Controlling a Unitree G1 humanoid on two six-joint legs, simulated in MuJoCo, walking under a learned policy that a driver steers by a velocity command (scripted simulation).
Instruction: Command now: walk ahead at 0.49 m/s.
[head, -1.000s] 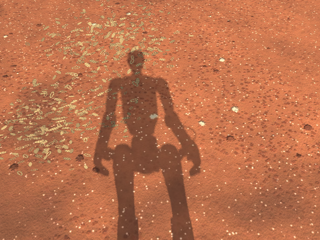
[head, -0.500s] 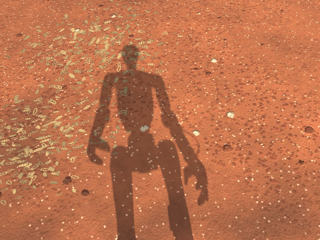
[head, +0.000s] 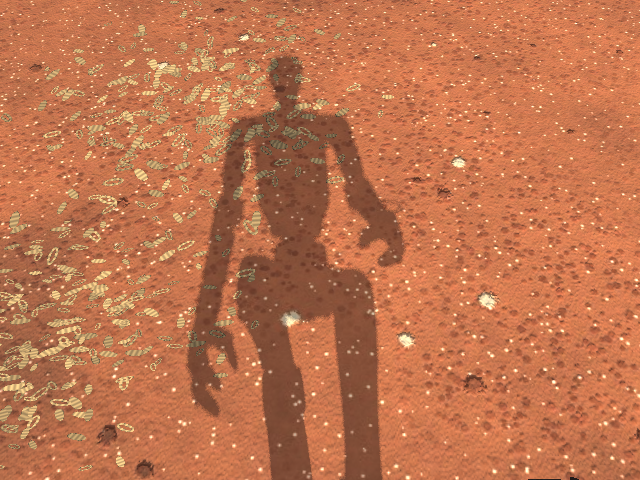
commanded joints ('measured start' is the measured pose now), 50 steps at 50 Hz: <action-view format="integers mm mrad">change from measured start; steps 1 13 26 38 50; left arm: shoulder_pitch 96 -363 -387 -186 -6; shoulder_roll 29 90 126 171 196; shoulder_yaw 10 33 46 77 88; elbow -80 -197 -204 -89 -97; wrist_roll -15 18 10 -12 8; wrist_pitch -4 43 12 -6 15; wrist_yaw -11 -48 -30 -21 -4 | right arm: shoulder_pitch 473 423 500 260 -145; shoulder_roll -265 -109 -154 -80 -114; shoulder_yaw -81 -33 -31 -35 -22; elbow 93 177 234 52 -140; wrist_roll -32 22 -1 -21 5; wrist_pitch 0 -53 -37 1 -7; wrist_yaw -18 -2 -34 3 10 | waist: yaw -120 -42 7 -78 44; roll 181 16 69 -53 -98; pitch -329 46 -75 -36 -10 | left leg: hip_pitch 796 271 583 -118 -176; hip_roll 483 213 262 146 88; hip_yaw -783 -223 -128 -121 -137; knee -117 -434 -46 493 79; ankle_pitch -88 176 818 -121 49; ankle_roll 255 55 3 -159 -174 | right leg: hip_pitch -670 -779 -466 -324 -126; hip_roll -4 -219 -52 -253 -249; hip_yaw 20 -20 -108 275 359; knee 947 461 21 -301 -186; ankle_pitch -92 404 299 524 672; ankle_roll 11 60 -42 -180 -122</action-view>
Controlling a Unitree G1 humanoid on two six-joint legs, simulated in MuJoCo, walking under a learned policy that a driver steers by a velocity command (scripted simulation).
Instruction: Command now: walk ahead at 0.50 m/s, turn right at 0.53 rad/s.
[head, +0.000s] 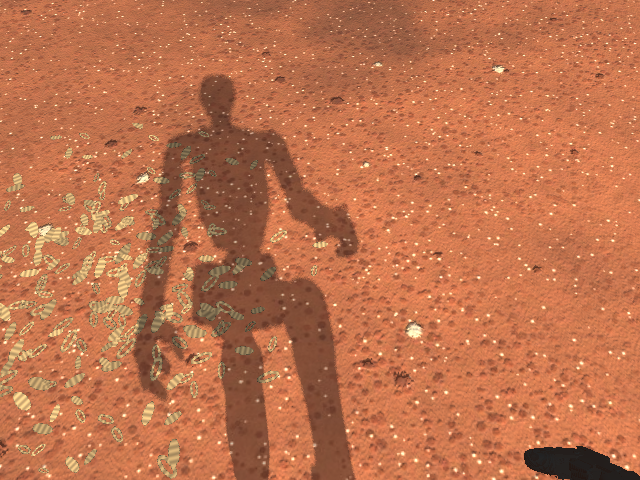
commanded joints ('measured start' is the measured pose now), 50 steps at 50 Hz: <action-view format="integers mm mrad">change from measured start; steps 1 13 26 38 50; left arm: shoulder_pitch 28 -119 -532 -236 -76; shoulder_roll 176 102 79 175 158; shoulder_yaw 40 31 -8 41 11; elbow -48 -157 -329 -230 -124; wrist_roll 6 22 24 -8 3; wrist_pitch -3 50 52 34 -29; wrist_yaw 16 -40 -87 -2 -5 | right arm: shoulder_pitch -80 293 462 362 157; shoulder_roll -96 -95 -155 -132 -96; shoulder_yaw -18 -41 -59 -45 -38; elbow -103 0 83 -30 -54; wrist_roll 8 6 6 -8 10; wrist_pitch -27 -68 -57 -26 18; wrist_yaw -2 -30 -37 -17 15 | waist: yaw -43 -93 -160 -129 -68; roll -120 73 49 -25 -72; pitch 22 -44 55 -57 45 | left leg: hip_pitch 48 494 624 -15 -110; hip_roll -34 213 223 92 24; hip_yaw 2 -138 183 8 1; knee -88 -458 -472 532 174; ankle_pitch -41 38 241 -292 50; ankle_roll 17 169 149 17 53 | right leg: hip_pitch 4 -588 -622 -57 13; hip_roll -271 -173 -177 -317 -284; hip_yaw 217 -78 -231 168 -106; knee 37 891 411 -19 -157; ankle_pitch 502 -13 202 400 512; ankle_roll -101 38 13 -190 -53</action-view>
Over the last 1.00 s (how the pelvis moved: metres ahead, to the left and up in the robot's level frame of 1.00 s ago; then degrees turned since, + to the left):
0.54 -0.05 0.03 -12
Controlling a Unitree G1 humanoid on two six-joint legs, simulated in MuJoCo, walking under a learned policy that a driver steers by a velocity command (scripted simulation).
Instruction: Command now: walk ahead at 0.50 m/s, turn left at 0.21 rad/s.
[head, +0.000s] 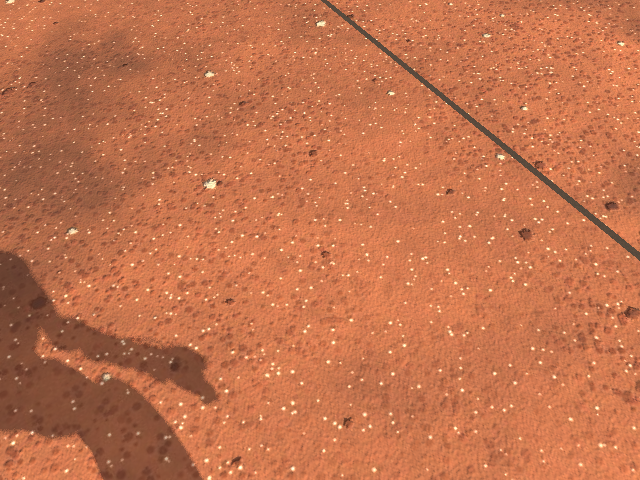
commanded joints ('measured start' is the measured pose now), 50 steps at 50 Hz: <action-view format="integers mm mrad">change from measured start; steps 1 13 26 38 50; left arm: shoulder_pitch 34 -37 -331 3 -43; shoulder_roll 119 136 85 341 134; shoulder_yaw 19 5 -21 46 21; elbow -24 -83 -229 -205 -134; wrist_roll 6 17 28 44 3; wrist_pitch -20 -27 34 -1 -30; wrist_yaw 12 19 -8 38 10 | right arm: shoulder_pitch -92 272 236 309 -17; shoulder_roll -55 -247 -167 -68 -82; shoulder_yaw -8 -78 -58 -30 -20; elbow -76 7 7 -99 -146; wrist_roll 3 22 26 43 -15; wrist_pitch -15 -23 -40 -53 15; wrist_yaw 5 -16 -29 -28 29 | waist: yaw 20 -139 -81 14 -21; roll -90 47 11 -390 -138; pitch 58 -298 -5 -362 2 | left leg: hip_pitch -33 995 545 117 -35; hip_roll -40 226 -34 -273 -41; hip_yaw -4 -725 -271 -122 -37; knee -78 -531 -643 288 185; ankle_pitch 73 -53 211 -533 -99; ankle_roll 21 438 215 67 9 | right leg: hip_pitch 2 -715 -669 259 -109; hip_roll -301 -70 -201 -598 -387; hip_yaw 50 99 33 800 48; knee -59 1323 626 107 -24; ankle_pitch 461 -260 151 -228 281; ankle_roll -25 79 187 -88 -38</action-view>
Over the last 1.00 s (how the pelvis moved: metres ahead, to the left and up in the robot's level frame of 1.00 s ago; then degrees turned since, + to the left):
0.47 -0.12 0.00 -27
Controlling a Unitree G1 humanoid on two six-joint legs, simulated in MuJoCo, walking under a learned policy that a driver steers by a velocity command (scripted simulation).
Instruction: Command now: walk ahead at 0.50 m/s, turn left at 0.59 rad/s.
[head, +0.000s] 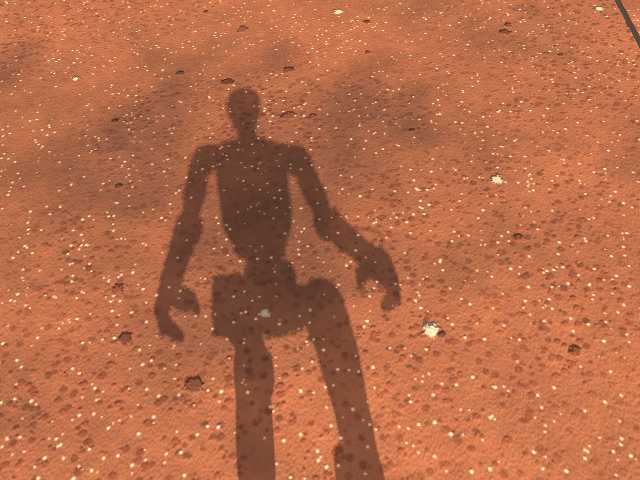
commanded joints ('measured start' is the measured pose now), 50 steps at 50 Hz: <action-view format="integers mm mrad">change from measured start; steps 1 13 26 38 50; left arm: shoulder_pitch -3 67 -137 -311 -25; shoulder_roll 111 197 73 79 88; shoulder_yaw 27 46 13 11 28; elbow -40 6 -117 -171 4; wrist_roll -1 3 25 9 -11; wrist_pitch -16 36 72 41 -3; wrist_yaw -2 19 -26 -34 -17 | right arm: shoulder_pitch -57 149 169 263 175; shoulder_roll -17 -88 -80 -106 -11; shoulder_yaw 4 -28 -17 -8 24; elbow -86 -47 18 106 79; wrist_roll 2 -27 35 16 -7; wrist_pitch -7 -31 -72 -82 -48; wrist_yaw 12 -9 -44 -72 -26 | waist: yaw -12 -151 -30 -57 -54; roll -149 -91 -19 9 -132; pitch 21 -190 4 52 11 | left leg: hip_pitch -96 580 495 704 99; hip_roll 31 -102 88 147 30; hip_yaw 4 104 -193 -163 -1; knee -79 -573 -912 -799 25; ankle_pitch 106 -40 374 711 -46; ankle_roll -12 178 207 142 18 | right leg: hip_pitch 41 18 -536 -405 -72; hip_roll -259 -258 -147 -28 -229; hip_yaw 115 -118 120 80 330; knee -154 584 647 255 -155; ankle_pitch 298 708 73 88 182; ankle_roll -116 -18 80 -25 -187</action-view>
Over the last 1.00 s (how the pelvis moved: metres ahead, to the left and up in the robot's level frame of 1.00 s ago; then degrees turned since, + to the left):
0.54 0.10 0.00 34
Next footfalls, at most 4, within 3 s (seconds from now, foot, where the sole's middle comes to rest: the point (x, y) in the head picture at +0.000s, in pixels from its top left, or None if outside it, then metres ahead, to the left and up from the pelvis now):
0.26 left None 0.28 0.13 -0.78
0.82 right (327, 412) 0.64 0.07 -0.78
1.34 left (212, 336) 0.83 0.35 -0.78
1.88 right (282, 240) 1.13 0.20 -0.78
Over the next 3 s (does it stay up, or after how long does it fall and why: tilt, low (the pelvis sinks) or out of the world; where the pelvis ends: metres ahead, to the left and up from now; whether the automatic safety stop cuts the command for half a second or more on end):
stays up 1.58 0.15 -0.02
